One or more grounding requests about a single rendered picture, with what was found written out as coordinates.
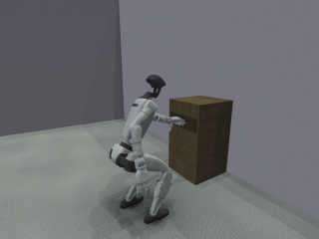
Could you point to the drawer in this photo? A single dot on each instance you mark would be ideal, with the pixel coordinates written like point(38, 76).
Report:
point(190, 123)

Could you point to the right robot hand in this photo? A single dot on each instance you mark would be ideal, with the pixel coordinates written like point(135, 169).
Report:
point(142, 177)

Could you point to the robot right thigh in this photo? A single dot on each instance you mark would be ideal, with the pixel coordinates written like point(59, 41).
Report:
point(152, 164)

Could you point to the cabinet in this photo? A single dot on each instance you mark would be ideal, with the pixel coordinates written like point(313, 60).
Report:
point(203, 155)

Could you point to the robot right forearm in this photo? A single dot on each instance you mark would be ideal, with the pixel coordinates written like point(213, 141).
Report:
point(137, 147)

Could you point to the left robot upper arm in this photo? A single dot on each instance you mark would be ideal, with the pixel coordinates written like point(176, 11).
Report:
point(156, 117)

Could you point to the robot left forearm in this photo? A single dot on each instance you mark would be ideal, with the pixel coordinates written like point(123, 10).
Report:
point(165, 119)

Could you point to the right robot upper arm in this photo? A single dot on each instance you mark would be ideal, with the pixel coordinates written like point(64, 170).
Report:
point(149, 108)

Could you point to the left robot hand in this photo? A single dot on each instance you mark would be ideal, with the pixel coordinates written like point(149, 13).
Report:
point(175, 119)

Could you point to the handle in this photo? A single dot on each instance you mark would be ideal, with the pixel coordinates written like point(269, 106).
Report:
point(180, 123)

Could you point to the left robot foot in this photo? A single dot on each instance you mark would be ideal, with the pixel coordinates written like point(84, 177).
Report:
point(125, 203)

